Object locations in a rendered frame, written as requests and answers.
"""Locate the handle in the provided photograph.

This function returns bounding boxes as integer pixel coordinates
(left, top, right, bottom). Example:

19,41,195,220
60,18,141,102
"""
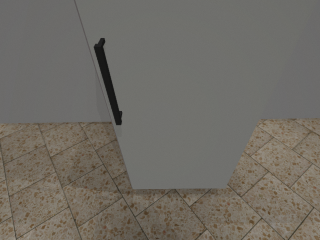
94,38,122,125

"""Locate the fridge door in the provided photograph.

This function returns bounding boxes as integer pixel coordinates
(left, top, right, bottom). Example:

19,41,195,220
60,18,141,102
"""
75,0,318,190

